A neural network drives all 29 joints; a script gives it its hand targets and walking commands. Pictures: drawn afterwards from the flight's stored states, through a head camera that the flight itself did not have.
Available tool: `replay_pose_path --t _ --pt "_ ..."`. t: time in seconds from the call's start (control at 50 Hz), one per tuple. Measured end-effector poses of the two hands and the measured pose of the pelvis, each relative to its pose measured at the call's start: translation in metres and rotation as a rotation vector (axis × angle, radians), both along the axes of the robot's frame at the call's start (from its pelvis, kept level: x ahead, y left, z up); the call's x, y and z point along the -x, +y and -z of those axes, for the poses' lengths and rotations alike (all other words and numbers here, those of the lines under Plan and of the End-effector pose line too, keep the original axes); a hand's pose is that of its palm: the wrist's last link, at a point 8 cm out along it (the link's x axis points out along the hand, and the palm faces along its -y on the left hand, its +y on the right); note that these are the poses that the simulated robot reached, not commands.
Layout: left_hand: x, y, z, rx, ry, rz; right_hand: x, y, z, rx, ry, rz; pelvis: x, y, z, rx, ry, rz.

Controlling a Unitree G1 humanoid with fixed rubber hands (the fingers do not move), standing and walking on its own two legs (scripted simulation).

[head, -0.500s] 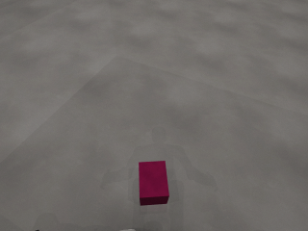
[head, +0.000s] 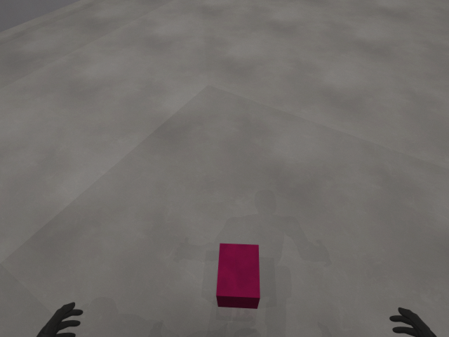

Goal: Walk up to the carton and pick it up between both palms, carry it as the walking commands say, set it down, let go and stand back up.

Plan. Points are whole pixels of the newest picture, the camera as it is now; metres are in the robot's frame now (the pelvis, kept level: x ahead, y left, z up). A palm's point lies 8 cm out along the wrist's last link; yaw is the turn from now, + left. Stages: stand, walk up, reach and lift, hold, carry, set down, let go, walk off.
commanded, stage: walk up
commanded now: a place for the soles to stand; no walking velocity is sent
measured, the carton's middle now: (238, 275) +0.46 -0.01 -0.68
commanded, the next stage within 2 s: reach and lift in 1.54 s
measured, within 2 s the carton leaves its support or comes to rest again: neither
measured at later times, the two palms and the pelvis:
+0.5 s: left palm out of the picture +0.10 +0.35 -0.09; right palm out of the picture +0.13 -0.31 -0.08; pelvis +0.00 +0.01 +0.01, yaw +2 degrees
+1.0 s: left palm out of the picture +0.10 +0.34 -0.08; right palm (413, 328) +0.16 -0.30 -0.08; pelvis +0.02 +0.01 +0.01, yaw +3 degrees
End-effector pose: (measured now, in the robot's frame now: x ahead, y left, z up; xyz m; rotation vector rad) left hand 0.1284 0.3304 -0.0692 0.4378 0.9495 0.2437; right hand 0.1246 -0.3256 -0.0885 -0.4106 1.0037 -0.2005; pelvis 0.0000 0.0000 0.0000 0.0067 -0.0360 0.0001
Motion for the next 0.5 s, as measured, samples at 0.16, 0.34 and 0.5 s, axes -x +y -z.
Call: replay_pose_path --t 0.16,0.34,0.5 --pt "0.000 0.009 0.007 0.026 0.011 -0.023 0.013 0.006 -0.004 0.024 0.045 -0.009 0.001 0.006 -0.002 0.014 0.006 -0.006" --pt "0.022 0.009 0.015 0.044 0.072 -0.055 0.001 0.008 -0.011 0.028 0.049 -0.022 -0.002 0.006 -0.006 0.024 0.009 -0.021" --pt "0.026 0.017 0.017 0.046 0.085 -0.090 -0.010 0.013 -0.012 0.034 0.044 -0.046 -0.004 0.009 -0.006 0.017 0.011 -0.029"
